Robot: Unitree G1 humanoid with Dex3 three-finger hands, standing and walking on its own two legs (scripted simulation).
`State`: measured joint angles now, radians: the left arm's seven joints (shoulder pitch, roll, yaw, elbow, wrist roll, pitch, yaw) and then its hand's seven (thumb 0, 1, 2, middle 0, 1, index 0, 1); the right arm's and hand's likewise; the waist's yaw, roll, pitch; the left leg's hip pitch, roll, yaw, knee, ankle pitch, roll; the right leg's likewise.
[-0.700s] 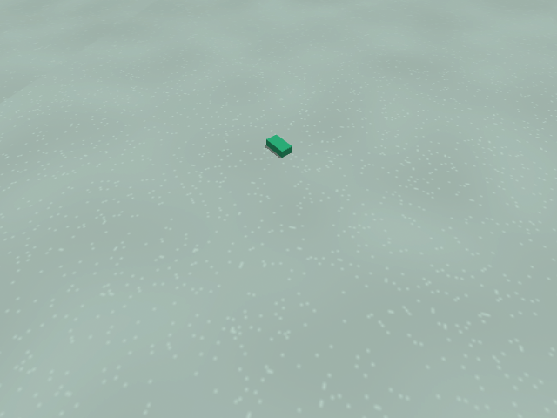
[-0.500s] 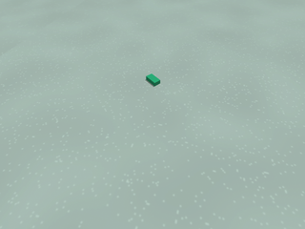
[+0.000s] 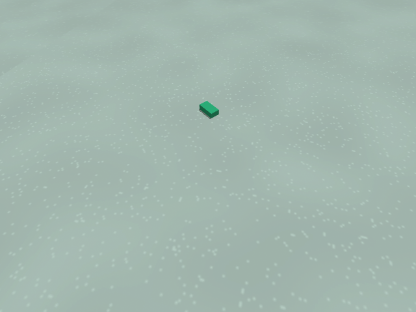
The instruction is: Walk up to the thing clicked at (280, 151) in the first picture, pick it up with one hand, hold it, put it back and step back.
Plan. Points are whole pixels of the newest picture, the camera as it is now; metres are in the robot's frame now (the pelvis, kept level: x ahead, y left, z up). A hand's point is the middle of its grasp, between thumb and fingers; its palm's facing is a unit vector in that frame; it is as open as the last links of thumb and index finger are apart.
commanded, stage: stand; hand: left
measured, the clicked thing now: (209, 109) +1.63 +0.01 -0.76
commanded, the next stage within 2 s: walk up in 0.42 s
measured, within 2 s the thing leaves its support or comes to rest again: neither
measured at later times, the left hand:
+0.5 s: hand out of the picture +0.07 +0.26 -0.16, palm faces -0.07 -0.94 -0.34, open 7.4 cm
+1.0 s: hand (139, 230) +0.34 +0.19 -0.13, palm faces -0.30 -0.83 -0.46, open 7.4 cm
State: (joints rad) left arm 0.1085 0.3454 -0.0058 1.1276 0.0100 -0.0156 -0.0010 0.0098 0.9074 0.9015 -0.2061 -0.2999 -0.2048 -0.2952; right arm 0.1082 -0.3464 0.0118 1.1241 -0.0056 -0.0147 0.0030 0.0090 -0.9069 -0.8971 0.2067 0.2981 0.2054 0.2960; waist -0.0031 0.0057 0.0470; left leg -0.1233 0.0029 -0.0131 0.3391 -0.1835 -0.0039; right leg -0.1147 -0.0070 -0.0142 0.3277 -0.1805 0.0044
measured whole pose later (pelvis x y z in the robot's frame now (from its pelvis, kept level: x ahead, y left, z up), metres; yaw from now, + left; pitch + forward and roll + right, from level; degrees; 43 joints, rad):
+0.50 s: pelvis +0.01 +0.01 +0.00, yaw -4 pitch -1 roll +0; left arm 0.20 0.35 0.03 1.07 0.02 -0.03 -0.03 0.01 0.91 0.90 -0.21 -0.30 -0.21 -0.30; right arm 0.12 -0.38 -0.04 1.03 -0.04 -0.01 0.05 0.01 -0.91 -0.90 0.21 0.30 0.21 0.30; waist 0.01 0.02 0.03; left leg -0.19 0.00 0.03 0.50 -0.44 0.03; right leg -0.19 0.01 0.06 0.44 -0.26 -0.01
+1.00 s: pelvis +0.17 -0.05 -0.02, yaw -21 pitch -3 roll -1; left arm 0.27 0.38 0.04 0.91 -0.01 -0.08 0.00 0.01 0.91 0.90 -0.21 -0.30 -0.21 -0.30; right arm 0.22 -0.44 -0.07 0.87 -0.03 0.02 0.11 0.02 -0.91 -0.90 0.20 0.30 0.20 0.30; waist -0.02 0.12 0.05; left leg -0.45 0.09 -0.04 1.13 -0.35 -0.01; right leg -0.20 0.01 -0.05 0.53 -0.28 -0.02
